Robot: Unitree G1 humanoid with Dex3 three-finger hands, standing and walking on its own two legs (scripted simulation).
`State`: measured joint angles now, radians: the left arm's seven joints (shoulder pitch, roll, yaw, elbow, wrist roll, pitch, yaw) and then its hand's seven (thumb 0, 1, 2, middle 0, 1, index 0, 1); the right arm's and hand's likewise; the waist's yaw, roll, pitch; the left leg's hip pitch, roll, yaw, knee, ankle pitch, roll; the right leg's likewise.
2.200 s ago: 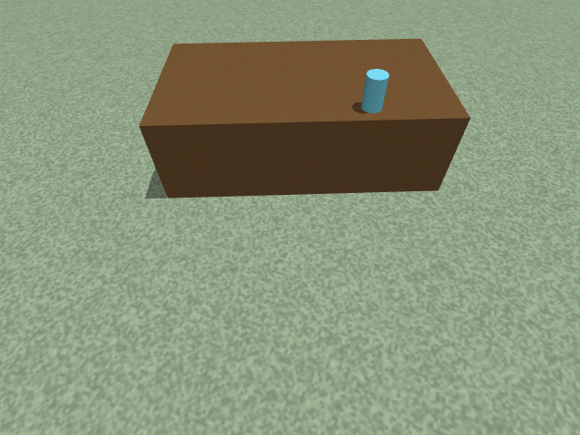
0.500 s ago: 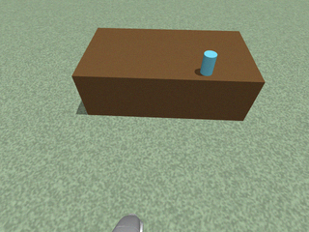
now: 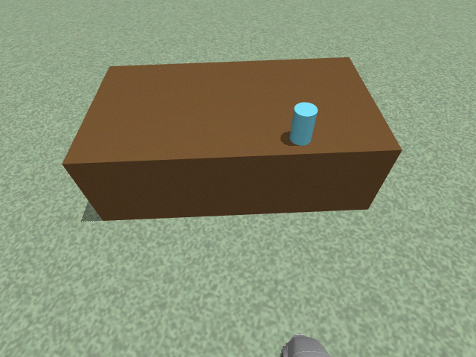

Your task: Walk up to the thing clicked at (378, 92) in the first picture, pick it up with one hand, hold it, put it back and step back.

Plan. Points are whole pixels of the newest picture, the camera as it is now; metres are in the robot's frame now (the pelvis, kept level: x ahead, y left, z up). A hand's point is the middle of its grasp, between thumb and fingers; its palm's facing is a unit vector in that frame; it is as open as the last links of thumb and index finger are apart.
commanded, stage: walk up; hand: right
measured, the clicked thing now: (303, 124) +0.94 -0.25 -0.27
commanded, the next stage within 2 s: none
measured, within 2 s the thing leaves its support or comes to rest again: neither
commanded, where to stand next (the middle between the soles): +0.53 -0.06 m, yaw +2 degrees
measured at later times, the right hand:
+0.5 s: hand (379, 257) +0.32 -0.29 -0.13, palm faces -0.14 +0.91 -0.40, open 7.4 cm
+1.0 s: hand (391, 223) +0.42 -0.37 -0.16, palm faces -0.07 +0.94 -0.34, open 7.4 cm
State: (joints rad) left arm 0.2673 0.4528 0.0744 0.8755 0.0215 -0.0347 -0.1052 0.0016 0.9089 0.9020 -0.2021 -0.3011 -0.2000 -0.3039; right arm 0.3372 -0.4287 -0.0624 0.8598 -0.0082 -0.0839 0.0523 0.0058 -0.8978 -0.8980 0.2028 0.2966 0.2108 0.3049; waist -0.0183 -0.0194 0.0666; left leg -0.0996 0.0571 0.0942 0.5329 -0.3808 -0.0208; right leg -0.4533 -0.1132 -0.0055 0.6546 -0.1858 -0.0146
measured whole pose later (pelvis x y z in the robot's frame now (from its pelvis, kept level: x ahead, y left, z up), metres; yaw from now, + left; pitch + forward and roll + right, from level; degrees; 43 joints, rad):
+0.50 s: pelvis +0.21 -0.03 -0.01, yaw +3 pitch -2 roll +0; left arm 0.37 0.43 0.05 0.83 0.01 -0.05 -0.05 0.00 0.90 0.90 -0.21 -0.30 -0.20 -0.30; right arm 0.24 -0.39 -0.06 0.86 -0.03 -0.07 0.06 0.01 -0.90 -0.90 0.20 0.30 0.21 0.30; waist 0.06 -0.05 0.10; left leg -0.39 0.01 0.09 0.62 -0.17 0.04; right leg -0.14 -0.06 -0.10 0.72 -0.48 -0.03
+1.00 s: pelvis +0.38 -0.09 -0.01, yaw +1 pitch -3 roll +1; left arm 0.29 0.41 0.06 0.86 0.02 -0.08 -0.06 0.00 0.91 0.90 -0.20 -0.30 -0.20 -0.30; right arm 0.34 -0.45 -0.06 0.87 -0.01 -0.03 0.03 0.01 -0.90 -0.90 0.20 0.30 0.21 0.30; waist 0.01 0.06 0.08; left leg -0.28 0.05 -0.01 0.97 -0.47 0.03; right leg -0.35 -0.05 -0.06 0.67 -0.26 -0.01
